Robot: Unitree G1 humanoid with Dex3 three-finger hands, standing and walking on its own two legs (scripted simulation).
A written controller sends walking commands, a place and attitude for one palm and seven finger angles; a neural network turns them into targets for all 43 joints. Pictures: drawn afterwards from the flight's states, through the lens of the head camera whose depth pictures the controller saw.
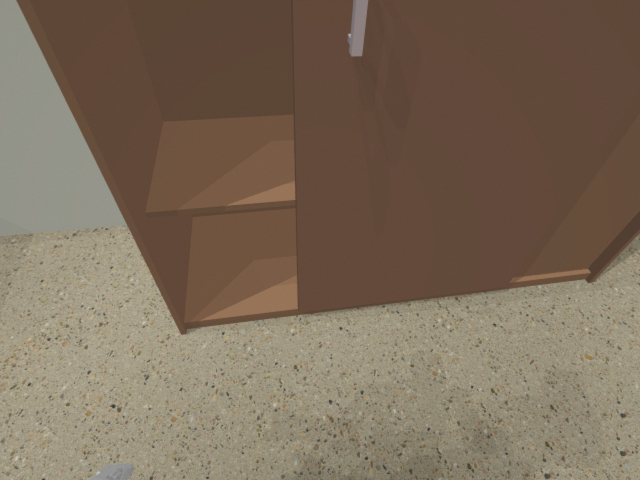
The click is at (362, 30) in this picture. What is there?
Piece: wardrobe's sliding door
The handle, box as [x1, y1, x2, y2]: [347, 0, 367, 56]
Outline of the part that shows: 367,0 353,0 351,33 348,34 347,40 350,45 349,52 351,56 361,55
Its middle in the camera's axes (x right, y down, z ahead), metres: +0.06 -0.39 +0.62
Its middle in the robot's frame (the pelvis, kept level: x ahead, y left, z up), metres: +0.76 +0.00 +0.27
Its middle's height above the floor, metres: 1.04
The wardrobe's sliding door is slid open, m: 0.39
